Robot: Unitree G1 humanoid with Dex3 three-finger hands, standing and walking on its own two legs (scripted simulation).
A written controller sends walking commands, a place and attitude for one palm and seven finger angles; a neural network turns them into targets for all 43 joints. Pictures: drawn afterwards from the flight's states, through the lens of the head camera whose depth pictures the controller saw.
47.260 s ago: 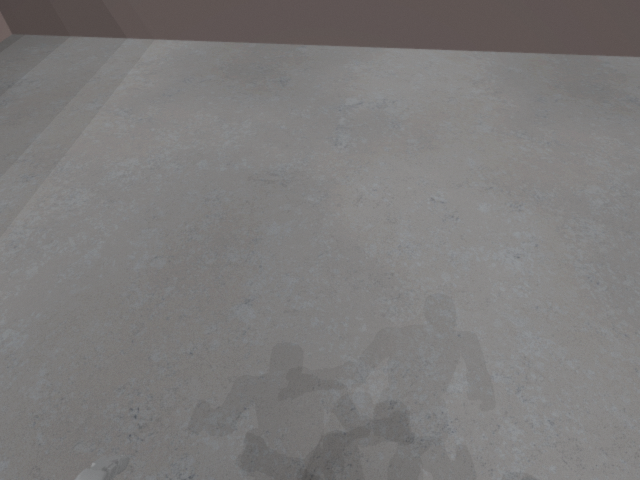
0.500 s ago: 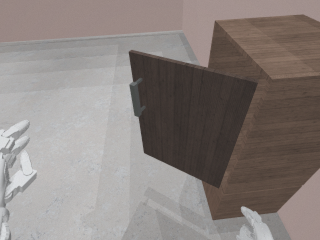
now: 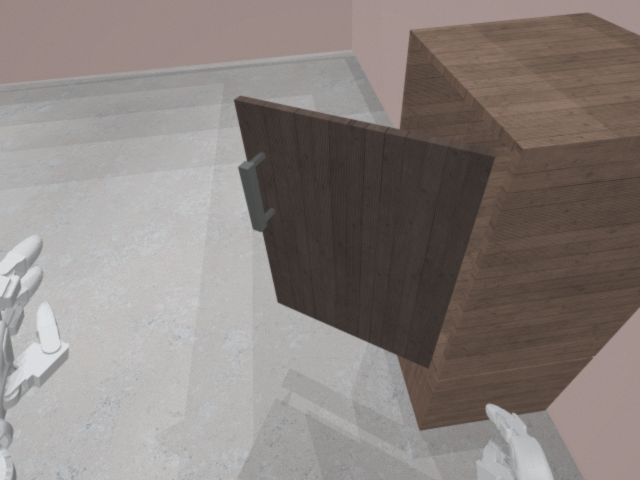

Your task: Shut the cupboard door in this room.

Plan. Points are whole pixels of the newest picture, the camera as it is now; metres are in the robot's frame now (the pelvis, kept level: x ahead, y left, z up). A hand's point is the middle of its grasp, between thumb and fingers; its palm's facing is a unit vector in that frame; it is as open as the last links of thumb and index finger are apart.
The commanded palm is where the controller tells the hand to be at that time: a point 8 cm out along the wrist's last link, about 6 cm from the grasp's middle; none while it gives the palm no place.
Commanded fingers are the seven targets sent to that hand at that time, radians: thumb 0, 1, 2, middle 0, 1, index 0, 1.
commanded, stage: step back with the hand held close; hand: left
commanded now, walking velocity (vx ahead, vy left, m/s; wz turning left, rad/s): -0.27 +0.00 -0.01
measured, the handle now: (259, 192) +0.61 +0.18 +0.02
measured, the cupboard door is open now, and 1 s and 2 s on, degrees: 54 54 54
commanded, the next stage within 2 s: stop stepping back and stand still in 1.10 s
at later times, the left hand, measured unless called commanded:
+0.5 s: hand out of the picture +0.14 +0.30 +0.15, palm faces +0.38 -0.79 -0.48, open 7.4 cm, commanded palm +0.08 +0.33 +0.17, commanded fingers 0.00 0.90 0.90 -0.20 -0.30 -0.20 -0.30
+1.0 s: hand out of the picture +0.00 +0.31 +0.17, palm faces +0.52 -0.74 -0.43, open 7.4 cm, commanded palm -0.08 +0.34 +0.17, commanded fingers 0.00 0.90 0.90 -0.20 -0.30 -0.20 -0.30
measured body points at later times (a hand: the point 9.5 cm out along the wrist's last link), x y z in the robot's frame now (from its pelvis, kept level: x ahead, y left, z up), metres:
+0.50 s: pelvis -0.06 +0.04 -0.01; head -0.05 +0.05 +0.44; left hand +0.12 +0.34 +0.17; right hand +0.12 -0.21 -0.08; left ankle +0.02 +0.10 -0.74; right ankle -0.04 -0.11 -0.74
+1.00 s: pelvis -0.19 +0.03 -0.03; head -0.19 +0.06 +0.42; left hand -0.03 +0.35 +0.19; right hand +0.01 -0.20 -0.09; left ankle +0.01 +0.12 -0.73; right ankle -0.11 -0.11 -0.73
